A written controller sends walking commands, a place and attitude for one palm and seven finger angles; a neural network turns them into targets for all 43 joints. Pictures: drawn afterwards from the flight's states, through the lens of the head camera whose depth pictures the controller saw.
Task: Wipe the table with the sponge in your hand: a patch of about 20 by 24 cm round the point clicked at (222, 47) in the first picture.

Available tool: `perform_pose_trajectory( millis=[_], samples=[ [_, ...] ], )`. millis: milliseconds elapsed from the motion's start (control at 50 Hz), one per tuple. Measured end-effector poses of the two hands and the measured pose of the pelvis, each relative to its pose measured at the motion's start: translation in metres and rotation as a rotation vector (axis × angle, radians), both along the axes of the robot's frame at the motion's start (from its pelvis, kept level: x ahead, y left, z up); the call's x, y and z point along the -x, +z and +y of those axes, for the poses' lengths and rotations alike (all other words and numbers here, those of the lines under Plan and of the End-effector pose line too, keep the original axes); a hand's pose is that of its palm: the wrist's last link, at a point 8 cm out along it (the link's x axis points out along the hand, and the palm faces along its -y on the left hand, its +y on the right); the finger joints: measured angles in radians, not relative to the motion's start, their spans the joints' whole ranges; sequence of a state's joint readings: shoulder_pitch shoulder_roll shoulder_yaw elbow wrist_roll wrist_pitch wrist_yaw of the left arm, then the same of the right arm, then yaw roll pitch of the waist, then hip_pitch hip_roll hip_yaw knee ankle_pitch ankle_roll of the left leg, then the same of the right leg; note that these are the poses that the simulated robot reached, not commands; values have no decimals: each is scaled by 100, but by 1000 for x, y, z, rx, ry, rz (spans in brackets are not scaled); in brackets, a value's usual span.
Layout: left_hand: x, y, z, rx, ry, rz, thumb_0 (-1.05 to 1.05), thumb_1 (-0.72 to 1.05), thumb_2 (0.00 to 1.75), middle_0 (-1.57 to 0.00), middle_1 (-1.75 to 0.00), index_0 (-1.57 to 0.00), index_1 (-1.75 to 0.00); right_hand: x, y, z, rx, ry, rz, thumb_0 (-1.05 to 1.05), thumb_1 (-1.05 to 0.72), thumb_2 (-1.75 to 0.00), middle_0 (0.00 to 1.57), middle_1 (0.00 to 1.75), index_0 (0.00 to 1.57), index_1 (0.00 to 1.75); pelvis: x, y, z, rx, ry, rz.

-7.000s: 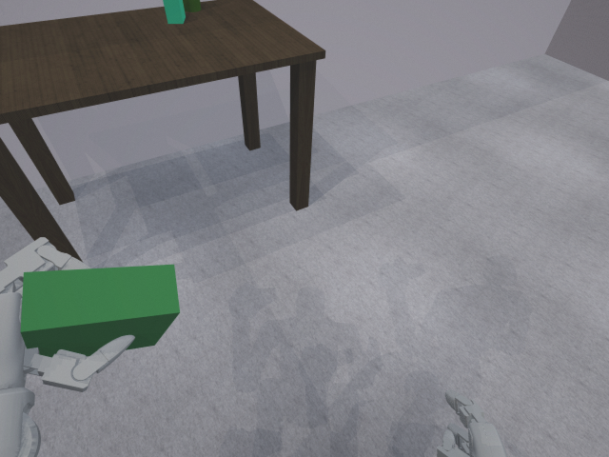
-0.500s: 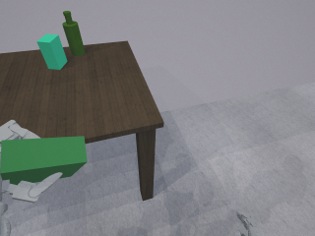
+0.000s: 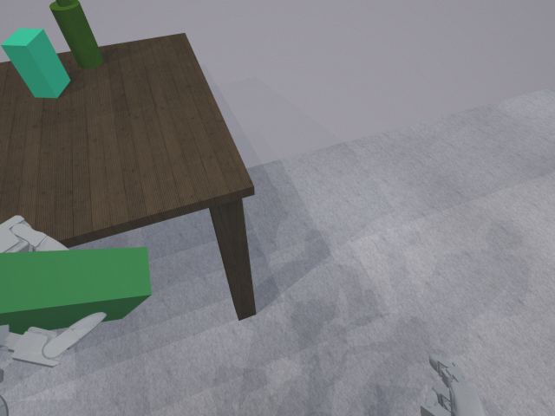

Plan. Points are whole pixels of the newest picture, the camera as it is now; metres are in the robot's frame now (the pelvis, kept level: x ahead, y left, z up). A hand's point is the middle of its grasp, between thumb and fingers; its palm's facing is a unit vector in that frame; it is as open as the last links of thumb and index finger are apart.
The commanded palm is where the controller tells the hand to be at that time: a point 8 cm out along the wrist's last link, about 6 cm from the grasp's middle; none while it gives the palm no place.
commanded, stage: look again from close up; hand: left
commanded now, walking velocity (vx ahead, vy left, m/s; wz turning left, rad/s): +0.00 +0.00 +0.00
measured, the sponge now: (93, 290) +0.23 +0.21 +0.14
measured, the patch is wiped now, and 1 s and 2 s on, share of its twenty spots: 0.00 0.00 0.00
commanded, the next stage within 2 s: shuffle to correct the standing spot in 0.40 s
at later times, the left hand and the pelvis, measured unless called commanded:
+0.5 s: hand out of the picture +0.22 +0.30 +0.16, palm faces +0.30 -0.82 -0.48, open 9.3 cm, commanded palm +0.15 +0.32 +0.18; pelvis -0.02 +0.05 +0.00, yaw -3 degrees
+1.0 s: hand out of the picture +0.26 +0.33 +0.16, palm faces +0.37 -0.84 -0.40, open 9.3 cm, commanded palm +0.20 +0.37 +0.18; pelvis +0.02 +0.09 -0.02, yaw -3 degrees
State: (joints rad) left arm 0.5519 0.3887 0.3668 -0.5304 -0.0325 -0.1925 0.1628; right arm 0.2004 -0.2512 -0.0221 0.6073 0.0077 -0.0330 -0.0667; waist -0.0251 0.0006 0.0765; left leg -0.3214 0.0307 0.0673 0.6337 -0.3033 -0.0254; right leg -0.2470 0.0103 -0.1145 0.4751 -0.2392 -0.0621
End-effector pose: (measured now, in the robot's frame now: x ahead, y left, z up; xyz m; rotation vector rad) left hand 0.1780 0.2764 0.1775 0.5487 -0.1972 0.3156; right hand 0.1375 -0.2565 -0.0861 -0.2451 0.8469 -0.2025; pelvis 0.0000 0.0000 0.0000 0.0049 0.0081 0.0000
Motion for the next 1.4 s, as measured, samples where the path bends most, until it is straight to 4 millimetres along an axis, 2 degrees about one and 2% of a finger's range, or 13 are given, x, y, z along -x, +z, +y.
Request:
perform_pose_trajectory(
  millis=[100, 160, 220, 300, 380, 560, 620, 780, 920, 1100, 1200, 1320, 1400],
  samples=[
    [3, -2, 14, -11, 6, -60, 0, -42, 101, -83, -135, -84, -134, -5, 7, 5, 45, 28, -25, 1, -90, -90, 20, 30, 20, 30, 3, -4, 4, 6, -3, -18],
    [-12, 24, 54, -123, 44, -193, 0, -42, 101, -84, -135, -84, -134, -7, 7, 18, 42, 103, -34, 1, -90, -90, 20, 30, 20, 30, 14, -7, 5, 22, -10, -15],
    [-26, 26, 74, -21, 82, -277, 0, -42, 101, -83, -135, -84, -134, -7, 12, 36, 1, 113, -88, 1, -90, -90, 20, 30, 20, 30, 20, -7, 18, 40, -29, -21],
    [-29, -2, 42, 116, -66, -184, 0, -42, 101, -83, -135, -84, -134, -1, 21, 64, -57, 87, -163, 1, -90, -90, 20, 30, 20, 30, 19, -4, 40, 17, -61, -24],
    [-16, -22, 20, 88, -219, -45, 0, -42, 101, -83, -135, -83, -135, 6, 23, 87, -83, 75, -176, 1, -90, -90, 20, 30, 20, 30, 15, -4, 50, 0, -73, -13],
    [2, 10, 82, -18, -17, -152, 0, -42, 101, -83, -135, -83, -135, 9, 14, 109, -79, 155, -98, 1, -90, -90, 20, 30, 20, 30, 25, -1, 57, 27, -55, -16],
    [7, 8, 79, 40, 2, -177, 0, -42, 101, -83, -135, -83, -135, 6, 16, 104, -68, 157, -114, 1, -90, -90, 20, 30, 20, 30, 23, -2, 60, 29, -54, -17],
    [1, -28, 66, 122, -39, -79, 0, -42, 101, -83, -136, -83, -135, -9, 18, 86, -6, 118, -120, 1, -90, -90, 20, 30, 20, 30, 10, -9, 63, 32, -21, -5],
    [-23, -17, 93, 87, -44, -197, 0, -42, 101, -83, -136, -83, -135, -24, 17, 87, 72, 89, -100, 1, -90, -90, 20, 30, 20, 30, -11, -20, 84, 18, -21, -6],
    [-73, 15, 94, -66, -102, -162, 0, -42, 101, -83, -136, -83, -135, -39, -6, 132, -113, 36, -99, 1, -90, -90, 20, 30, 20, 30, -46, -13, 98, 12, -36, -4],
    [-83, 5, 103, -73, -86, -106, 0, -42, 101, -83, -136, -83, -136, -54, -27, 139, -129, 52, -19, 1, -90, -90, 20, 30, 20, 30, -67, -20, 103, 26, -6, -10],
    [-95, -11, 132, 18, 14, -46, 0, -42, 101, -83, -136, -83, -136, -84, -12, 142, -54, 79, 42, 1, -90, -90, 20, 30, 20, 30, -96, -8, 118, 3, -15, -1],
    [-120, -15, 146, 53, 1, -118, 0, -42, 101, -83, -136, -83, -136, -120, -6, 148, 24, 104, -21, 1, -90, -90, 20, 30, 20, 30, -118, -18, 139, 6, -10, -18]
  ],
)
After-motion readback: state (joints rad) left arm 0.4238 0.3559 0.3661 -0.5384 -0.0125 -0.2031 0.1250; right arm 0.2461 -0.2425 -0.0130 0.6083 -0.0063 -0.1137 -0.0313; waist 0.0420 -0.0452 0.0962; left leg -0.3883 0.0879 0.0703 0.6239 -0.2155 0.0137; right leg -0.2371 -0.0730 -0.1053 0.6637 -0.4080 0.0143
